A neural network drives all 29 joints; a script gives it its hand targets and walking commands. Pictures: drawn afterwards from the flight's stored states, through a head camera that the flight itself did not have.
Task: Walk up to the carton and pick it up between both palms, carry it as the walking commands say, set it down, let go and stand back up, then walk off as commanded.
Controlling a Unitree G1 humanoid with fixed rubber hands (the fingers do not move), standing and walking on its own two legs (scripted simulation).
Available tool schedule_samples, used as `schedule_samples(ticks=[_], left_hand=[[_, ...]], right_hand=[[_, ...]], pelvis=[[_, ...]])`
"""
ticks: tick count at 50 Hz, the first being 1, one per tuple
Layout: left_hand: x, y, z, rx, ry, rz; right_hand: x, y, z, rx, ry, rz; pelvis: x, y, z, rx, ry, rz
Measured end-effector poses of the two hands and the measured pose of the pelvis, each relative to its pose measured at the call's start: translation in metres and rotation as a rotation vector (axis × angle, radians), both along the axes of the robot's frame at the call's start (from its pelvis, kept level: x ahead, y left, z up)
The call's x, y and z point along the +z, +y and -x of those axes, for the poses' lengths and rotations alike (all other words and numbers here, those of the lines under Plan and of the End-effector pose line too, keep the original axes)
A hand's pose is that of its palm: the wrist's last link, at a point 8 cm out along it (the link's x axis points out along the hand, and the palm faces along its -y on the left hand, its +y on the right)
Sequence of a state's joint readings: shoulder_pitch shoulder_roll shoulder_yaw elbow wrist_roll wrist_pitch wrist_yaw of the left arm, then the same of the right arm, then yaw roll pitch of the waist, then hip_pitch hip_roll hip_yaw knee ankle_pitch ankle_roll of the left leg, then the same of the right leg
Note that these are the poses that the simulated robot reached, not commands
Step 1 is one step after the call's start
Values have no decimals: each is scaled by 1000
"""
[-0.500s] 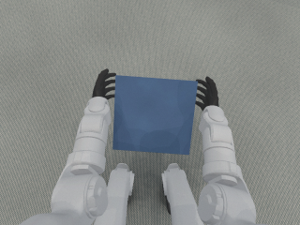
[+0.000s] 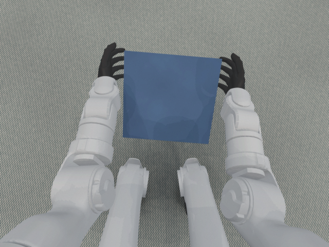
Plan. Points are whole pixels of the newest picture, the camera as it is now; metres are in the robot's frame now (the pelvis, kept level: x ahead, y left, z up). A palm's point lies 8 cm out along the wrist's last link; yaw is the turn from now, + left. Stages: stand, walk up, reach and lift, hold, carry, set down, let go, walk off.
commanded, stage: set down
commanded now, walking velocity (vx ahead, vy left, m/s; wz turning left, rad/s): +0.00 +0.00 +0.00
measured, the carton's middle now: (168, 91) +0.48 -0.02 -0.20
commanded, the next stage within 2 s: none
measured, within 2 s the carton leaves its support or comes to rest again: neither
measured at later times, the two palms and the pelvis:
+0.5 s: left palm (116, 78) +0.51 +0.13 -0.17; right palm (223, 90) +0.48 -0.16 -0.16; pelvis -0.01 +0.00 -0.06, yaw +0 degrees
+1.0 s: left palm (123, 79) +0.53 +0.12 -0.26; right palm (214, 92) +0.50 -0.17 -0.25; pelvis -0.02 +0.00 -0.12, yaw -1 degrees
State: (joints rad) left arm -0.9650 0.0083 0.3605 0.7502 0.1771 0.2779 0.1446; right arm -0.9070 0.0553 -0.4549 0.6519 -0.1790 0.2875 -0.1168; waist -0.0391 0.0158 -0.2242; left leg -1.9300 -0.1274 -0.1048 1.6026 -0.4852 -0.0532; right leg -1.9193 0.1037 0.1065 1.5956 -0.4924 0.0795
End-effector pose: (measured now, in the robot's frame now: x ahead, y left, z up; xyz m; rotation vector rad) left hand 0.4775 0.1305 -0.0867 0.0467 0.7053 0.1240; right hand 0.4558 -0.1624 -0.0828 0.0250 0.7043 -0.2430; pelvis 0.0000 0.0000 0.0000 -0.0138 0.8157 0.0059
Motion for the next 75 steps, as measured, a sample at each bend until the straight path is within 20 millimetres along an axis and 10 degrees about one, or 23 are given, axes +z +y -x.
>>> schedule_samples(ticks=[52,75], left_hand=[[-180,-7,-60,-88,22,-23],[-191,-14,-76,-123,-6,31]], right_hand=[[-178,-9,-44,-7,16,13],[-194,-18,-57,-1,-16,-19]], pelvis=[[-121,1,15,2,11,15],[-137,-2,12,-11,-34,9]])
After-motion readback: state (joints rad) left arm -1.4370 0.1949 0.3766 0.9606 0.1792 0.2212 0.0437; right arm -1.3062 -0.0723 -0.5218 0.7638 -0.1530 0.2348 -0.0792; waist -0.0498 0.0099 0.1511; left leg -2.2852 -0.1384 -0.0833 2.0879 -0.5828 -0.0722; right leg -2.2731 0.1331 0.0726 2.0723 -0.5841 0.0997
